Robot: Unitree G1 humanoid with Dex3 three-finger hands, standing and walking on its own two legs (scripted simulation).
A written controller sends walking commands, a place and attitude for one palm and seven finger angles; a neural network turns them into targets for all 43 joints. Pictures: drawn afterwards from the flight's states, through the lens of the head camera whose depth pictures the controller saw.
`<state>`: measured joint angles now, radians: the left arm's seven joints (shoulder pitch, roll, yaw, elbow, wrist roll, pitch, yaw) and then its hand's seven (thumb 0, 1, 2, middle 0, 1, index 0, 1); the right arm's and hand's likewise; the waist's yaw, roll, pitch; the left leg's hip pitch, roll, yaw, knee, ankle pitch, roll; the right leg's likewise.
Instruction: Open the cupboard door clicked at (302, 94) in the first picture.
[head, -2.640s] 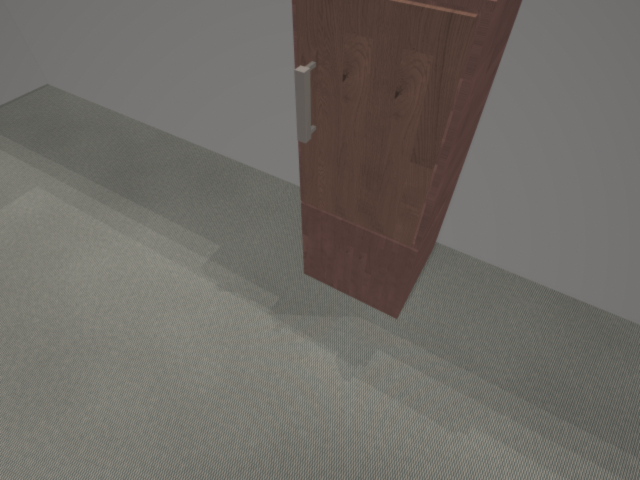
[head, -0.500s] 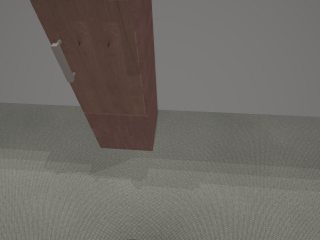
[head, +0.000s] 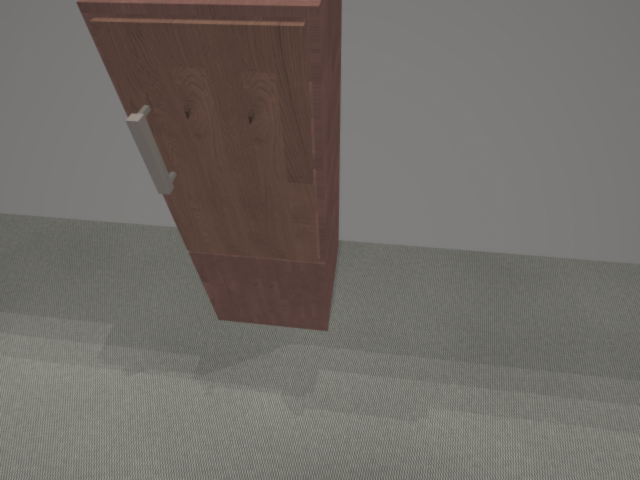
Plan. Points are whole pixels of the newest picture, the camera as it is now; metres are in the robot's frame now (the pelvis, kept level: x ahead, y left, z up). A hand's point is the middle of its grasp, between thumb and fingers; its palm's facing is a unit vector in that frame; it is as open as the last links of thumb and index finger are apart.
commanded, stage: take the last steps up to it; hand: left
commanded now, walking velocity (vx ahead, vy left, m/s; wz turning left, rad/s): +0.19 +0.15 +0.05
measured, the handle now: (156, 151) +0.70 +0.37 +0.01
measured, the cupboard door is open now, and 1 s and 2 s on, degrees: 0 0 0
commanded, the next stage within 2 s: come to a stop and stand still in 0.16 s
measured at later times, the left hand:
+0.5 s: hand out of the picture +0.07 +0.23 -0.19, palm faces +0.15 -0.97 -0.18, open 7.3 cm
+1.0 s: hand (181, 445) +0.20 +0.23 -0.17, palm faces +0.04 -0.97 -0.22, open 7.3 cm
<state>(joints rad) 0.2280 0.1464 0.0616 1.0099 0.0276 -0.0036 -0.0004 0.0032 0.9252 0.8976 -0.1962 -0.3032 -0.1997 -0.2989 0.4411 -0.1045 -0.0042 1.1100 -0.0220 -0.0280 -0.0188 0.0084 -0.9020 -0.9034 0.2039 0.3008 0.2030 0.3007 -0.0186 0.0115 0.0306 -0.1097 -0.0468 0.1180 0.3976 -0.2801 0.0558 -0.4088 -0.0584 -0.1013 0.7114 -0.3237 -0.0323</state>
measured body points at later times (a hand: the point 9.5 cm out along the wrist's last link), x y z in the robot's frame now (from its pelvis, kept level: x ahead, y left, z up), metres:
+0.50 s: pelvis +0.13 +0.07 -0.01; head +0.18 +0.09 +0.44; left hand +0.06 +0.28 -0.17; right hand +0.25 -0.17 -0.15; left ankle +0.18 +0.19 -0.74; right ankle +0.08 -0.08 -0.73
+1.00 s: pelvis +0.13 +0.04 -0.01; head +0.16 +0.03 +0.44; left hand +0.20 +0.28 -0.15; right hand +0.16 -0.21 -0.16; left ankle +0.10 +0.16 -0.74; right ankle +0.13 -0.07 -0.74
